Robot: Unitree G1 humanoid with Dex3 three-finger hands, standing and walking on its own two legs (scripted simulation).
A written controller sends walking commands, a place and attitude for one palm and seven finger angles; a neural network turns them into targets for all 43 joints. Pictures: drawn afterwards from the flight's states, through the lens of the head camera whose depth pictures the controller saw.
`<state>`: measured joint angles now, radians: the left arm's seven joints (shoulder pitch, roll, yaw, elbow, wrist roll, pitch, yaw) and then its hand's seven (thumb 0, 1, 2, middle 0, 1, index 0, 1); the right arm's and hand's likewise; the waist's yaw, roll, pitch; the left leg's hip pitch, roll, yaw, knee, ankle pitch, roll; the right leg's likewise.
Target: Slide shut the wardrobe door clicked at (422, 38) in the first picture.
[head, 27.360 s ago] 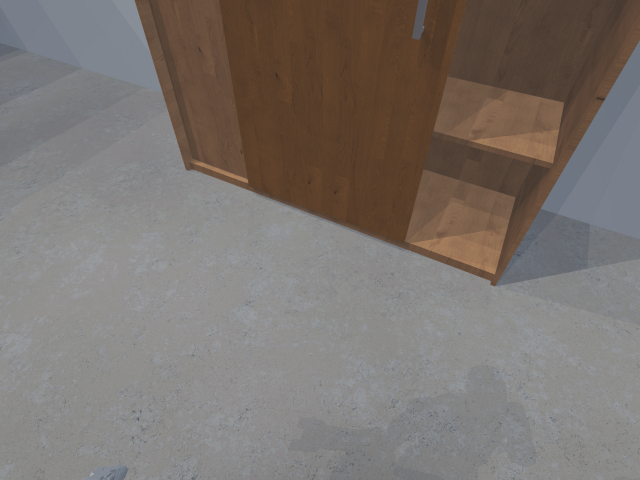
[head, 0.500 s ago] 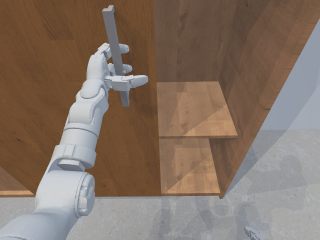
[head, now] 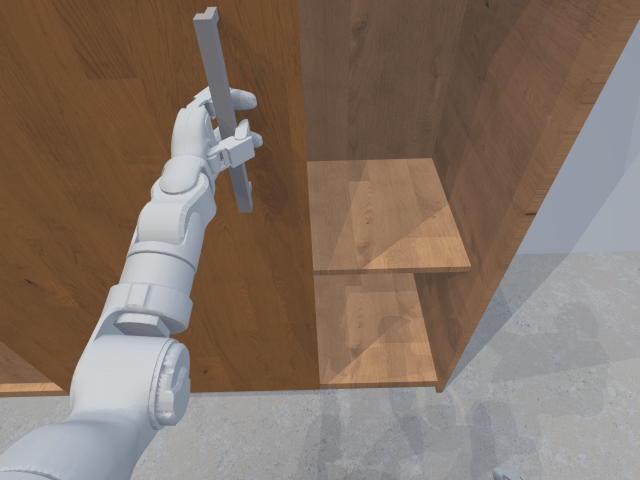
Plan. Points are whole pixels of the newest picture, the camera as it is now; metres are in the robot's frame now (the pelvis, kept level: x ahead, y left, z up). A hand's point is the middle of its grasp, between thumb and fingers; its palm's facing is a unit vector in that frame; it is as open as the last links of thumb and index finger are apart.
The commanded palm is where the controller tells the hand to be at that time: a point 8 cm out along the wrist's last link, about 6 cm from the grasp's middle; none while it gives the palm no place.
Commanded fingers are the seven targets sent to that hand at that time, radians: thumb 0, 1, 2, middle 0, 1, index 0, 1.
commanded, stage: grip the handle and tug to test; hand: left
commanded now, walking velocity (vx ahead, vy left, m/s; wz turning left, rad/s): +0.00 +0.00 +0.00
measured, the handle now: (231, 123) +0.50 +0.12 +0.22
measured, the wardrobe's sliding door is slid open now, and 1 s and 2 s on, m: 0.37 0.37 0.33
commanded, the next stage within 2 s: tug the door sideways, standing still in 0.60 s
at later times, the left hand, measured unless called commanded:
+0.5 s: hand (244, 148) +0.44 +0.10 +0.22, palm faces +0.03 -1.00 +0.01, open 5.6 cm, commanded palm +0.39 +0.15 +0.22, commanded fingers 0.00 0.90 0.90 -0.45 -1.40 -0.45 -1.40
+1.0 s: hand (248, 142) +0.45 +0.09 +0.22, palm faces +0.06 -1.00 -0.03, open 5.4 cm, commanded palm +0.44 +0.11 +0.22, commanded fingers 0.00 0.90 0.90 -0.45 -1.40 -0.45 -1.40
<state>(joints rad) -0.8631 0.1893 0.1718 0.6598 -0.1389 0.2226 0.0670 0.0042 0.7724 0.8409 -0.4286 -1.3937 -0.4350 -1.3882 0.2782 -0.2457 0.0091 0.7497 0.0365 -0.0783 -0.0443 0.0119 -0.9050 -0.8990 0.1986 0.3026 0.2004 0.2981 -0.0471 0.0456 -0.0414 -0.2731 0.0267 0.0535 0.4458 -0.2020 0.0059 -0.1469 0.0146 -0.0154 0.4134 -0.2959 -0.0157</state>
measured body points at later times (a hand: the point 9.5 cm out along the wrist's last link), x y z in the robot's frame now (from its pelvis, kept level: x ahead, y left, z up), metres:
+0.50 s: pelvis +0.03 -0.01 +0.00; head +0.01 -0.03 +0.45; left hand +0.44 +0.15 +0.22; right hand +0.15 -0.26 -0.11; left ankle +0.02 +0.12 -0.74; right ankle -0.05 -0.11 -0.74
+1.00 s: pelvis +0.07 -0.01 +0.00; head +0.06 -0.03 +0.45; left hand +0.45 +0.15 +0.22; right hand +0.27 -0.23 -0.10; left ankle +0.02 +0.12 -0.74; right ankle -0.05 -0.11 -0.73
